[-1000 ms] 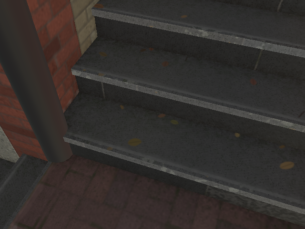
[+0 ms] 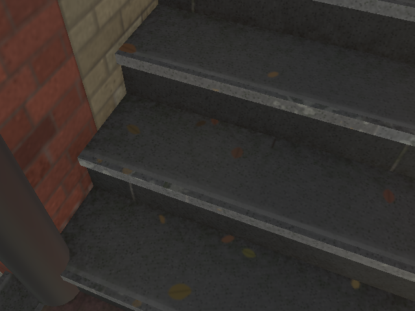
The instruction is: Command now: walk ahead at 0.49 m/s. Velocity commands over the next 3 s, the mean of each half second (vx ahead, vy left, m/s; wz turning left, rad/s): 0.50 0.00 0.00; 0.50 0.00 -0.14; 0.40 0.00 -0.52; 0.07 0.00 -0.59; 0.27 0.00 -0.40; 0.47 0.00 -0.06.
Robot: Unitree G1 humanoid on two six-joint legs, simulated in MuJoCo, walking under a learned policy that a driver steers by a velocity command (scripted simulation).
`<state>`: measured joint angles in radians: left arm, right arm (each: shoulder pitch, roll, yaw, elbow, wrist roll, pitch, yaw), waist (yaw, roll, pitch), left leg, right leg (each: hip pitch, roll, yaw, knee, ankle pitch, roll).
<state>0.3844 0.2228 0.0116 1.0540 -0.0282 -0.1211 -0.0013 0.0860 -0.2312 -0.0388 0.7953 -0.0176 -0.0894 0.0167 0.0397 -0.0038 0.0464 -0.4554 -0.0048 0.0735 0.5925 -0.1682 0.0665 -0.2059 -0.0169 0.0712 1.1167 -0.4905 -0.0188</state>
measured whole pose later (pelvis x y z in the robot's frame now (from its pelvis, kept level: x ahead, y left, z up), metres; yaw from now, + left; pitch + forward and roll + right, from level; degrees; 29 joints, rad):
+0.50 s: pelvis +0.28 -0.02 +0.06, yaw +1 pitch +2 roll -1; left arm 0.01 0.10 -0.11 0.66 0.03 -0.10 -0.05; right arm 0.49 -0.13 0.05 1.12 -0.03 -0.01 -0.03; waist 0.03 -0.01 -0.05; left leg -0.05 0.01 0.00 0.54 -0.10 0.10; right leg -0.83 0.01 -0.15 1.28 -0.56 -0.12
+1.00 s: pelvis +0.54 +0.01 +0.19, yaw -5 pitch +5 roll +5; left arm 0.65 0.05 -0.04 1.14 0.01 -0.04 0.04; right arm -0.06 -0.08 0.15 0.71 0.00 -0.07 0.06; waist 0.15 -0.01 -0.04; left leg -1.20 0.11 0.18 1.51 -0.23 0.02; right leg 0.03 -0.08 0.04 0.23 -0.32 -0.02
